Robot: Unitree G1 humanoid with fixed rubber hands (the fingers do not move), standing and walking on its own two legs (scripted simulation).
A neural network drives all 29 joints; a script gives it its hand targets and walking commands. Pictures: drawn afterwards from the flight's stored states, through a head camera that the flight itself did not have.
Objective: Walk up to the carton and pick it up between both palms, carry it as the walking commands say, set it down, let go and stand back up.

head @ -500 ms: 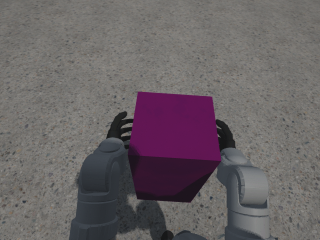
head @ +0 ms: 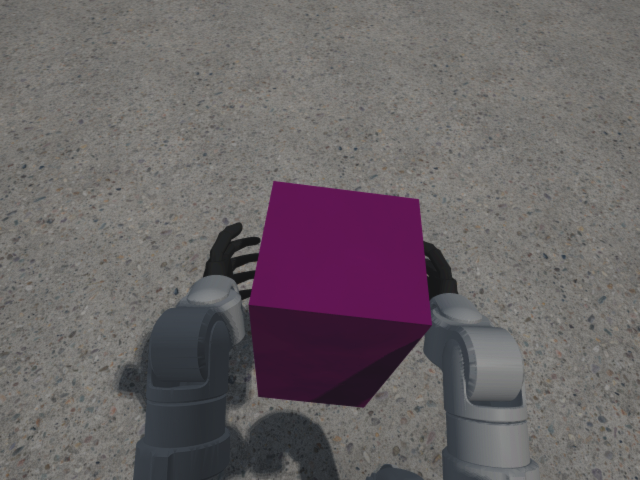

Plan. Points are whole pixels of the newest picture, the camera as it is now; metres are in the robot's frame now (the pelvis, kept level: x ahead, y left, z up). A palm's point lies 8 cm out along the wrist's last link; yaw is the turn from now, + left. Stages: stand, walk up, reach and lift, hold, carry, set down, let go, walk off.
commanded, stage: carry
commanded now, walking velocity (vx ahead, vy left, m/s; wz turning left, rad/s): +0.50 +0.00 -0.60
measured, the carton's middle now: (326, 313) +0.31 +0.02 +0.02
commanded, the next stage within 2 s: none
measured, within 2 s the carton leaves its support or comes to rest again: neither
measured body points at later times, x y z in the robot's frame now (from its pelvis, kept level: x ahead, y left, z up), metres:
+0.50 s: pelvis +0.35 +0.03 -0.01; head +0.40 +0.03 +0.44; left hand +0.68 +0.11 +0.06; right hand +0.64 -0.14 +0.06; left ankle +0.36 +0.14 -0.74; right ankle +0.25 -0.05 -0.67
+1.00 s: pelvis +0.66 -0.08 -0.01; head +0.71 -0.08 +0.43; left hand +0.99 -0.09 +0.04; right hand +0.89 -0.31 +0.04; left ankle +0.81 +0.00 -0.73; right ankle +0.58 -0.12 -0.74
